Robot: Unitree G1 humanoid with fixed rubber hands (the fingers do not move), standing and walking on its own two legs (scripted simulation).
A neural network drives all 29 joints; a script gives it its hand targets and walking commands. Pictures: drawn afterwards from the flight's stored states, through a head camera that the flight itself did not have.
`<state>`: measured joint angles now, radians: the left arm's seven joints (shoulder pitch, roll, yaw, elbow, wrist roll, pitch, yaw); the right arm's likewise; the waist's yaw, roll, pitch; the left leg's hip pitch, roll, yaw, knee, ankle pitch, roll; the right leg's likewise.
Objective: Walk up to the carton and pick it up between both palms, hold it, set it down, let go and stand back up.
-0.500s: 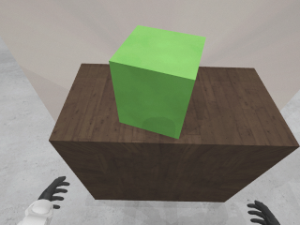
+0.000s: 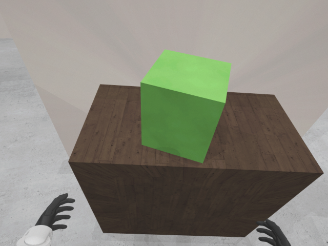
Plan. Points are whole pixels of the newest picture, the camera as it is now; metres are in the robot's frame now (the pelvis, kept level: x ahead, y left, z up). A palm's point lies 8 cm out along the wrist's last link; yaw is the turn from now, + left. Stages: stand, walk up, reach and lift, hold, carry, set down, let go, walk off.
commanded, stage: reach and lift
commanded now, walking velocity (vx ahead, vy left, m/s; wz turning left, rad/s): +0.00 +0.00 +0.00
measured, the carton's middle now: (183, 106) +0.52 -0.05 +0.07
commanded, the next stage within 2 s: none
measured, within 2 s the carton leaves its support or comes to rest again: neither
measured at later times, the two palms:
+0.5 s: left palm (62, 209) +0.20 +0.23 +0.02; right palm (281, 239) +0.16 -0.24 +0.01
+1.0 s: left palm (68, 186) +0.24 +0.22 +0.07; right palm (276, 222) +0.18 -0.21 +0.07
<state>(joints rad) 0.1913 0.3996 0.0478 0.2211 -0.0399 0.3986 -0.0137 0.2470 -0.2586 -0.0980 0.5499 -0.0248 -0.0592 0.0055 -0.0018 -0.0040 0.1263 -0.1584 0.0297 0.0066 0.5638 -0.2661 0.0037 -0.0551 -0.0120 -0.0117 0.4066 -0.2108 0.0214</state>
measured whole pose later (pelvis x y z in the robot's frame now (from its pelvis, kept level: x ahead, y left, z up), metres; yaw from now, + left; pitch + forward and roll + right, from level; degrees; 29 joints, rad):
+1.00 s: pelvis +0.03 -0.01 +0.01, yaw -1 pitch -6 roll -2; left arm 0.35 0.43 0.05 -0.25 -0.28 0.24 -0.15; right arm 0.57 -0.11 0.05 -0.41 0.13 0.20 -0.28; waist 0.00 0.02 0.13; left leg -0.10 0.03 0.03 0.46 -0.26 0.01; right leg 0.00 -0.01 0.00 0.31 -0.20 0.03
